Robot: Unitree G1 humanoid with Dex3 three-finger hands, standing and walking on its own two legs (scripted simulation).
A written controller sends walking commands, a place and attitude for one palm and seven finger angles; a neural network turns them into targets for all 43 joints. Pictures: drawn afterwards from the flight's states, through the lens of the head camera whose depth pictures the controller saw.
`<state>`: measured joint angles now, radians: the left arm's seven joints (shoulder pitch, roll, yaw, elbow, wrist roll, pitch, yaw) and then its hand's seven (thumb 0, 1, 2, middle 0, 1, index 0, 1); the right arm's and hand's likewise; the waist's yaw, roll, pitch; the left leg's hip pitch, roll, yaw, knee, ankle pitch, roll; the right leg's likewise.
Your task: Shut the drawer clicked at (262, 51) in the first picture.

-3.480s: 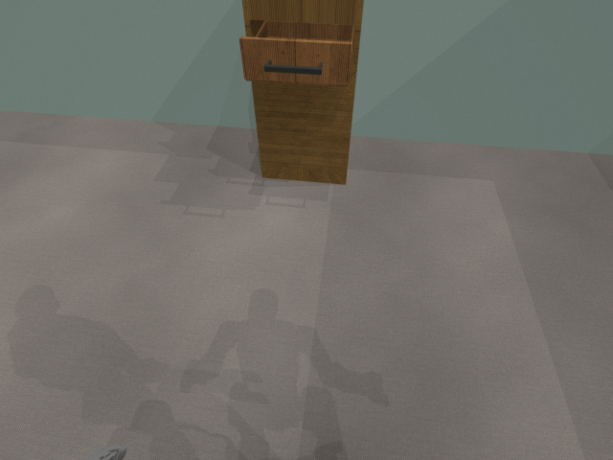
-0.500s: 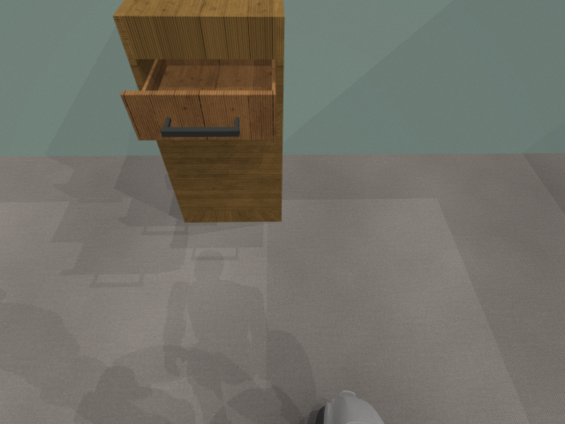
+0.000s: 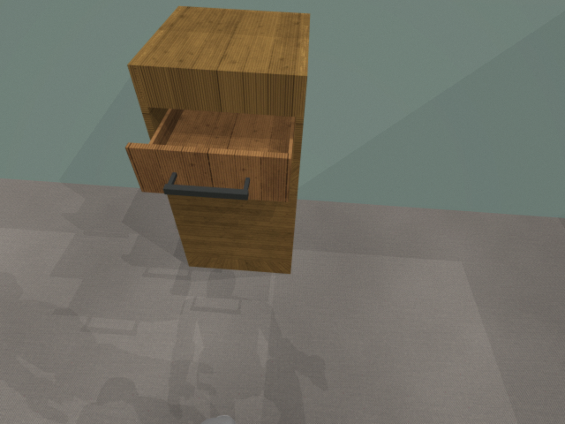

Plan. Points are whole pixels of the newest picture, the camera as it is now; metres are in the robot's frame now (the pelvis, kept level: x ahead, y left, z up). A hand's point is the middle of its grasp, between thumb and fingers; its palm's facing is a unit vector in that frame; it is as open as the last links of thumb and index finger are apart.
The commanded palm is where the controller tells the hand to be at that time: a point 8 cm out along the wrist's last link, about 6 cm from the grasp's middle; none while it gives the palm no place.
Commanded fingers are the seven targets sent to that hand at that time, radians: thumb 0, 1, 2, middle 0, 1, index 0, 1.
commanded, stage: take the last steps up to it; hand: left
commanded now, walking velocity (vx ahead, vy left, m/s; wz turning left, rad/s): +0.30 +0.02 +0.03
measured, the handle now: (208, 185) +0.63 +0.24 -0.09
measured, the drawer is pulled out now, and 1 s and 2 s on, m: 0.17 0.17 0.17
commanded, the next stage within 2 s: come to a stop and stand still in 0.44 s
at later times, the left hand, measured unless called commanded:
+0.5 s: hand (179, 380) +0.22 +0.20 -0.17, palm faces +0.00 -0.98 -0.22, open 7.3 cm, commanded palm none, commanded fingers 0.00 0.90 0.90 -0.20 -0.30 -0.20 -0.30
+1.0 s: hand (173, 374) +0.24 +0.22 -0.19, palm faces +0.08 -0.97 -0.21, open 7.4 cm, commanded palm none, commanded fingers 0.00 0.90 0.90 -0.20 -0.30 -0.20 -0.30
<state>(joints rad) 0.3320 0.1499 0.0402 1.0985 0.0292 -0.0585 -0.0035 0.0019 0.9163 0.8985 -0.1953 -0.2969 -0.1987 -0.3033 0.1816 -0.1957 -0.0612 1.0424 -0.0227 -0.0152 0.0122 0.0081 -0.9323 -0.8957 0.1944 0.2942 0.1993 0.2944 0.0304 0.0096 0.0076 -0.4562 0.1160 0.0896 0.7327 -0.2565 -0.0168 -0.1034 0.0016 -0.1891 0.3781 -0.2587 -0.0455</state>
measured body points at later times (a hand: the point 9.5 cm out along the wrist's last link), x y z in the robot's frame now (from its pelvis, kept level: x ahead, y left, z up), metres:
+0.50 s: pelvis +0.15 +0.01 +0.00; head +0.17 +0.00 +0.44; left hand +0.22 +0.25 -0.15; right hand +0.09 -0.19 -0.17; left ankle +0.10 +0.13 -0.74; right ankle +0.22 -0.10 -0.73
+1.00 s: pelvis +0.19 +0.03 -0.01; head +0.21 +0.04 +0.44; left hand +0.23 +0.27 -0.17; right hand +0.28 -0.22 -0.15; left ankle +0.22 +0.14 -0.74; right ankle +0.22 -0.09 -0.74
